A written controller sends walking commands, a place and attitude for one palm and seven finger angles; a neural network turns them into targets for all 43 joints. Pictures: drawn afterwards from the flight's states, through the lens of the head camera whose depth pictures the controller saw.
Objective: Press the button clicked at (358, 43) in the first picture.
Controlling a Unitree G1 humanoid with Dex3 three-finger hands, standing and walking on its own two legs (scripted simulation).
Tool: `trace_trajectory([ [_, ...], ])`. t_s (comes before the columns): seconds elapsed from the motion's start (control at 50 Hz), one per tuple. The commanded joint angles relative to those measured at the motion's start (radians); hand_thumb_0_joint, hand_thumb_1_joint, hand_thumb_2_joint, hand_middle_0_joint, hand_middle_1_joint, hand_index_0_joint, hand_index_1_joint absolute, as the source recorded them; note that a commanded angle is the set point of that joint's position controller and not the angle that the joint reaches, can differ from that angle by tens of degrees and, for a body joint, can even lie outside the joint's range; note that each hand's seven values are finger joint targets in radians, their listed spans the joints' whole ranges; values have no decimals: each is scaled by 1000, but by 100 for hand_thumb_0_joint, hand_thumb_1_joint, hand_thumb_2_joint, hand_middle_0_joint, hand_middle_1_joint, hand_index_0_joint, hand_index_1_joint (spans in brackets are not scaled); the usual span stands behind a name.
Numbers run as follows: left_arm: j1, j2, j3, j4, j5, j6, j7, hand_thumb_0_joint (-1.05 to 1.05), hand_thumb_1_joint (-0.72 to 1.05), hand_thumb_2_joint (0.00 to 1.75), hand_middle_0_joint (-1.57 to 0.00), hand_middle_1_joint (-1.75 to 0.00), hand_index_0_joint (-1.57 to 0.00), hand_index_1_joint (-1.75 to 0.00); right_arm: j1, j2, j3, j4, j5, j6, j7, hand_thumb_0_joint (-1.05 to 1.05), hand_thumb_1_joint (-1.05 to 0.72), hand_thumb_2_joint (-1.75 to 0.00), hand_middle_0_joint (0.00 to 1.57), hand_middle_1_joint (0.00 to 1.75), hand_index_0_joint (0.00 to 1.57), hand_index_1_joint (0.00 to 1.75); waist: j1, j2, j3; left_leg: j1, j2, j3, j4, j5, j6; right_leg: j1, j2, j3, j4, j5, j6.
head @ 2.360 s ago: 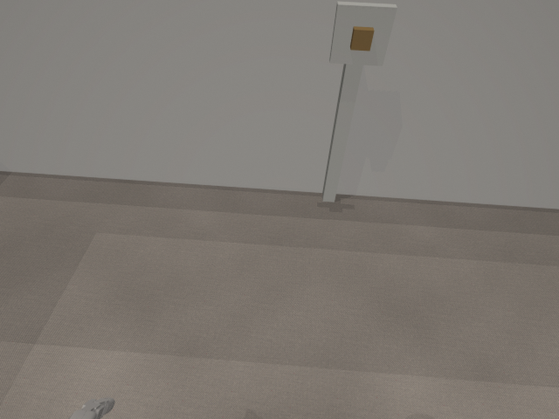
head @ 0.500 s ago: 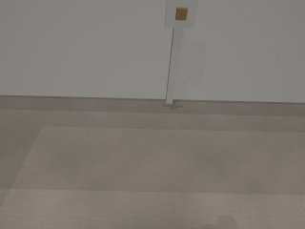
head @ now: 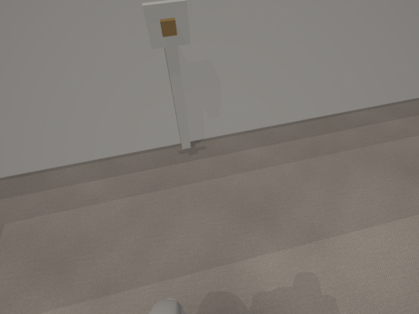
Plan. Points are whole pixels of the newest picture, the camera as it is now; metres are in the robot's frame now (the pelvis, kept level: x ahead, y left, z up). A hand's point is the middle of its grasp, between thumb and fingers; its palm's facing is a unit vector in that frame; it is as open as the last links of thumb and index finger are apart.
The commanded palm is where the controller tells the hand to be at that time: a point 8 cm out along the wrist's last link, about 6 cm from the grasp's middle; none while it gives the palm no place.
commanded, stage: walk to a spot facing it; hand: left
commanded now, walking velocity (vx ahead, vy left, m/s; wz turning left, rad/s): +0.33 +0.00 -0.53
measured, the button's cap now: (168, 27) +1.17 +0.28 +0.03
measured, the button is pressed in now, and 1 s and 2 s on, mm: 0 0 0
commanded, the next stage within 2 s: none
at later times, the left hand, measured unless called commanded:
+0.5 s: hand (108, 263) +0.26 +0.29 -0.18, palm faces -0.21 -0.96 -0.18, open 7.4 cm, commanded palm none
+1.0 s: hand (198, 179) +0.54 +0.10 -0.20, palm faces -0.57 -0.81 -0.14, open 7.4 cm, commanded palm none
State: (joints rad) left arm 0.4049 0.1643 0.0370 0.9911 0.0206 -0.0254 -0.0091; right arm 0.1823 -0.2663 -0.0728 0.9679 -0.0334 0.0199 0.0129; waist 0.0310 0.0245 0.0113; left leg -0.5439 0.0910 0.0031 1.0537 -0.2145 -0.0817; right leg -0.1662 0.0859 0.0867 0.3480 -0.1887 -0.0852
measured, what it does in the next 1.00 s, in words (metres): walks ahead, turning right: left foot, then right foot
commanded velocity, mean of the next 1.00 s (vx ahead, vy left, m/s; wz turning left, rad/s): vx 0.31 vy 0.00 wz -0.58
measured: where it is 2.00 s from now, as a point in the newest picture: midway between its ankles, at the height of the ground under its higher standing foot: (235, 244)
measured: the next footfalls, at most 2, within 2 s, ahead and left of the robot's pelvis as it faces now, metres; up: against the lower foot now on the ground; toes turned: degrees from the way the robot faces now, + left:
left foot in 0.30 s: +0.20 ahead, +0.16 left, +0.00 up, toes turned -5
right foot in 0.90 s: +0.39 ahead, -0.06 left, +0.00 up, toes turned -41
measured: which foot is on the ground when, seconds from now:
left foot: up 0.00-0.28, down 0.30-0.90, up 0.92-1.00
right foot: down 0.00-0.30, up 0.32-0.88, down 0.90-1.00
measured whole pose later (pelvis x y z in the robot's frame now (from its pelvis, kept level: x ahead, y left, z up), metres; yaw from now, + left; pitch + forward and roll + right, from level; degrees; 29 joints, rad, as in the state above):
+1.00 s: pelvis +0.36 +0.02 -0.03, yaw -35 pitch -2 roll -1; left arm 0.15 0.19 0.05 0.94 0.01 -0.03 -0.01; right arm 0.43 -0.11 -0.03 1.08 -0.01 -0.01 -0.01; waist -0.04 -0.03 0.11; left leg -0.32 0.13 0.14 1.35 -0.43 -0.04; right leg -0.33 0.09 -0.16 0.63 -0.29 -0.15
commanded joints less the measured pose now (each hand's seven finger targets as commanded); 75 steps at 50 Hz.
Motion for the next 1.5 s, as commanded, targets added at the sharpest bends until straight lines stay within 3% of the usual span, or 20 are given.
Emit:
trace_trajectory([
  [0.0,72,188,49,-44,3,-32,12,0,90,90,-20,-30,-20,-30,-122,-50,-6,-128,4,-44,-1,0,-90,-90,20,30,20,30,32,-143,29,-181,14,-7,-75,-13,-2,128,-267,351,-156,-138,-104],
  [0.16,48,214,56,-45,11,-28,24,0,90,90,-20,-30,-20,-30,-165,-32,1,-168,20,-68,1,0,-90,-90,20,30,20,30,32,-173,56,-27,-27,8,-327,-86,22,83,-269,370,-87,37,-112],
  [0.24,-55,214,66,-71,3,-24,21,0,90,90,-20,-30,-20,-30,65,-67,-9,-102,26,-88,-19,0,-90,-90,20,30,20,30,-82,-108,-7,459,-55,23,-602,-7,47,-166,-158,278,127,95,-42],
  [0.28,-15,118,53,-95,-15,-24,-1,0,90,90,-20,-30,-20,-30,312,-241,-43,-37,9,-97,-36,0,-90,-90,20,30,20,30,-142,327,-167,824,386,-470,-769,-185,162,-515,27,12,675,-379,58],
  [0.3,-47,146,59,-100,-4,-24,-1,0,90,90,-20,-30,-20,-30,287,-221,-31,-52,11,-82,-35,0,-90,-90,20,30,20,30,-130,219,-103,680,438,-551,-841,-299,212,-523,-35,14,811,-373,64],
  [0.36,-107,138,68,-85,17,-3,-26,0,90,90,-20,-30,-20,-30,121,-71,6,-81,12,-92,-34,0,-90,-90,20,30,20,30,-48,84,112,370,309,-298,-902,-291,167,-516,-145,-26,927,-165,76],
  [0.44,-57,83,64,-68,17,34,-37,0,90,90,-20,-30,-20,-30,156,-17,20,-43,20,-118,-45,0,-90,-90,20,30,20,30,-2,130,72,378,200,14,-852,122,62,-477,-149,-55,927,4,99],
  [0.72,-411,41,29,-153,10,42,-43,0,90,90,-20,-30,-20,-30,408,0,28,99,8,-110,-58,0,-90,-90,20,30,20,30,-85,72,148,666,224,230,-784,697,112,-576,-120,-245,511,26,66],
  [0.8,-310,63,37,-131,13,24,-34,0,90,90,-20,-30,-20,-30,386,-51,14,95,13,-98,-56,0,-90,-90,20,30,20,30,-26,132,44,717,227,327,-548,1158,107,-354,-15,-329,354,-68,1],
  [0.86,4,194,75,-41,19,-5,-19,0,90,90,-20,-30,-20,-30,303,-67,11,41,33,-92,-37,0,-90,-90,20,30,20,30,127,79,-160,361,215,332,11,788,71,258,-122,-184,162,71,-89],
  [0.88,89,290,92,-30,8,-15,-5,0,90,90,-20,-30,-20,-30,302,10,21,-6,46,-97,-33,0,-90,-90,20,30,20,30,127,-122,-275,-18,19,287,355,-284,18,540,-445,360,134,340,-244],
  [0.9,74,325,97,-32,-19,-6,9,0,90,90,-20,-30,-20,-30,212,-8,14,-39,41,-101,-41,0,-90,-90,20,30,20,30,121,-93,-281,-138,-1,114,489,-375,34,536,-512,491,49,398,-309],
  [0.98,-121,193,59,-67,-16,-28,20,0,90,90,-20,-30,-20,-30,148,16,7,-42,14,-66,-31,0,-90,-90,20,30,20,30,-22,34,38,-48,109,11,297,-118,28,-12,-377,185,-68,325,-118],
  [1.04,-153,175,58,-70,2,-45,18,0,90,90,-20,-30,-20,-30,196,45,4,-37,10,-40,-28,0,-90,-90,20,30,20,30,-83,-10,57,20,97,29,162,-96,7,-173,-295,74,-77,336,-127],
  [1.24,-45,218,73,-68,1,-24,16,0,90,90,-20,-30,-20,-30,-117,15,19,-155,16,-60,-13,0,-90,-90,20,30,20,30,21,-189,-40,31,-16,93,-345,-38,-1,83,-220,141,109,606,-75],
  [1.3,-63,225,77,-82,-4,-7,26,0,90,90,-20,-30,-20,-30,-58,-33,11,-141,20,-65,-32,0,-90,-90,20,30,20,30,-20,-195,-108,249,-44,102,-560,31,12,76,-204,167,252,675,-30],
  [1.32,-84,211,76,-94,-12,-3,28,0,90,90,-20,-30,-20,-30,55,-83,-2,-110,16,-68,-37,0,-90,-90,20,30,20,30,-72,-106,-176,489,34,60,-646,235,26,-52,-163,127,379,488,14],
  [1.36,-32,145,58,-110,-21,-8,20,0,90,90,-20,-30,-20,-30,207,-218,-18,-80,12,-61,-40,0,-90,-90,20,30,20,30,-105,255,-304,796,484,-290,-570,920,232,-411,-36,-36,887,-488,108],
  [1.38,-14,183,68,-92,-10,6,25,0,90,90,-20,-30,-20,-30,145,-154,-1,-97,17,-53,-35,0,-90,-90,20,30,20,30,-70,126,-236,667,453,-181,-603,812,236,-395,-95,-12,958,-441,120],
  [1.48,-78,130,74,-112,1,61,-13,0,90,90,-20,-30,-20,-30,-30,-68,17,-130,12,-50,-39,0,-90,-90,20,30,20,30,-9,189,-6,315,278,76,-723,366,161,-360,-150,-104,953,-230,149],
])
